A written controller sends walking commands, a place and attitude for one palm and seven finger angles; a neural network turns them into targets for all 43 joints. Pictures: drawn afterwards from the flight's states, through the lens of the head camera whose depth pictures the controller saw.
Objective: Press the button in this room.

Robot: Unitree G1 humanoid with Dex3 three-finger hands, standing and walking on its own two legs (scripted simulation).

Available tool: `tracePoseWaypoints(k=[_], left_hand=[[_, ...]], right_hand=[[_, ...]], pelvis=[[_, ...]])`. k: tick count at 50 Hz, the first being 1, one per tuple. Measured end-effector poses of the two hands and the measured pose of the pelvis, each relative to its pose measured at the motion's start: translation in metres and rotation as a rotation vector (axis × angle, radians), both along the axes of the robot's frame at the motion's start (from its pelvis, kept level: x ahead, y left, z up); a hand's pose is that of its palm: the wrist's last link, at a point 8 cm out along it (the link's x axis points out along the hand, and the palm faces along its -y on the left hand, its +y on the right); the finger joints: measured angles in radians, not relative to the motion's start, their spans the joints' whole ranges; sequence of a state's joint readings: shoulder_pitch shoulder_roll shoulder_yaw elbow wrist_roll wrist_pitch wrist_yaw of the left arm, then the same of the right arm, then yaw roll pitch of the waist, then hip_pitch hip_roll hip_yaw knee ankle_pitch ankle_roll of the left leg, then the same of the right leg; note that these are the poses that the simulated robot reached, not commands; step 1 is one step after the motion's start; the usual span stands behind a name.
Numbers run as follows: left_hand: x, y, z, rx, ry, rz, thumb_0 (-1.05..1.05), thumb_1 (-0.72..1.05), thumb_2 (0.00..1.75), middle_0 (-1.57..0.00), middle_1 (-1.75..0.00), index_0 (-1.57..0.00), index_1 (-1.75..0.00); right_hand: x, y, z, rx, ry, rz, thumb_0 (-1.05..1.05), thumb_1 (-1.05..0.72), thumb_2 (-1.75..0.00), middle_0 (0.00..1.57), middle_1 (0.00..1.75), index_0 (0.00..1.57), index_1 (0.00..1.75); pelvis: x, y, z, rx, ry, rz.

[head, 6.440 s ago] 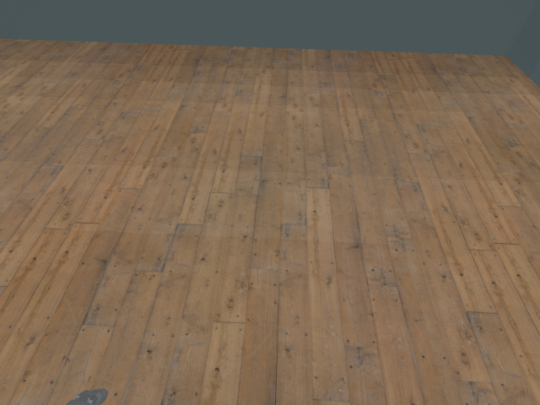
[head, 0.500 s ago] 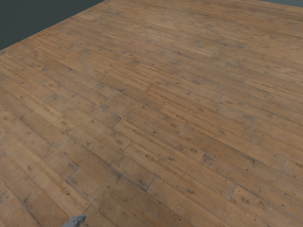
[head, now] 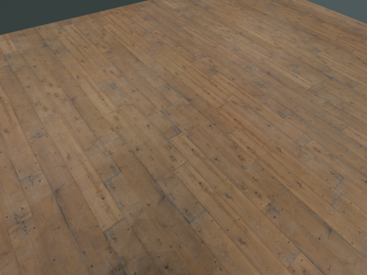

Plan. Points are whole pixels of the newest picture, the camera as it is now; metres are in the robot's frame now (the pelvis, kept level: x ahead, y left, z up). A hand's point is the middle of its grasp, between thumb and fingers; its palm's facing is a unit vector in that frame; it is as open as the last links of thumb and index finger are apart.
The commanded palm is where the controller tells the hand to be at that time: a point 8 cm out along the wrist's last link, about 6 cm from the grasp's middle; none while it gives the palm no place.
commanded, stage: turn or walk to find it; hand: left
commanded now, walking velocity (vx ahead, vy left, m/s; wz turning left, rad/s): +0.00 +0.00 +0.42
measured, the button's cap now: out of the picture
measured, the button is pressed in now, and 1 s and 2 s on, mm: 0 0 0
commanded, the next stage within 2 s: none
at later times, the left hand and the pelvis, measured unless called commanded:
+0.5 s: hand out of the picture +0.02 +0.16 -0.13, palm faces +0.25 -0.93 -0.28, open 7.4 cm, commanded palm none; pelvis -0.02 -0.05 +0.01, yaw +13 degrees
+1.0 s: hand out of the picture -0.10 +0.20 -0.16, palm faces +0.47 -0.85 -0.25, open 7.4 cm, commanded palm none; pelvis -0.06 -0.02 +0.01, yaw +25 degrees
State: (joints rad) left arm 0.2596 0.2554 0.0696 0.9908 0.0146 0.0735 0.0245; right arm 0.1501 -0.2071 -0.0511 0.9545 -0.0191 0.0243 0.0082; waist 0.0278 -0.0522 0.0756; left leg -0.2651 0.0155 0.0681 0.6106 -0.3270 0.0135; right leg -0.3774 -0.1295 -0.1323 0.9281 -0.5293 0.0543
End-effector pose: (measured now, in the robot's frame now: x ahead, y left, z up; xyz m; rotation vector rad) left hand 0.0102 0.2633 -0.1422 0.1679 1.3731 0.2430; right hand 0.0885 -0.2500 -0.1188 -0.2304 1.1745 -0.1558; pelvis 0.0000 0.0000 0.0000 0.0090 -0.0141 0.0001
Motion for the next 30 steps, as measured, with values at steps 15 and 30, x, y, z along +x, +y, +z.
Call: tracePoseWaypoints(k=[15, 30], left_hand=[[0.031, -0.025, 0.032, 0.043, -0.201, 0.033, 0.01, 0.91, 0.9, -0.2, -0.29, -0.2, -0.3], [-0.042, -0.068, 0.037, 0.035, -0.162, 0.19, 0.01, 0.9, 0.9, -0.21, -0.3, -0.2, -0.3]], right_hand=[[0.0, -0.003, -0.015, 0.078, 0.02, 0.078, 0.0, -0.9, -0.89, 0.2, 0.3, 0.2, 0.3], [-0.01, -0.037, -0.015, 0.048, 0.155, 0.188, 0.0, -0.91, -0.89, 0.19, 0.3, 0.2, 0.3]], pelvis=[[-0.012, -0.024, 0.006, 0.01, 0.006, 0.119], [-0.024, -0.048, 0.014, 0.032, -0.006, 0.283]])
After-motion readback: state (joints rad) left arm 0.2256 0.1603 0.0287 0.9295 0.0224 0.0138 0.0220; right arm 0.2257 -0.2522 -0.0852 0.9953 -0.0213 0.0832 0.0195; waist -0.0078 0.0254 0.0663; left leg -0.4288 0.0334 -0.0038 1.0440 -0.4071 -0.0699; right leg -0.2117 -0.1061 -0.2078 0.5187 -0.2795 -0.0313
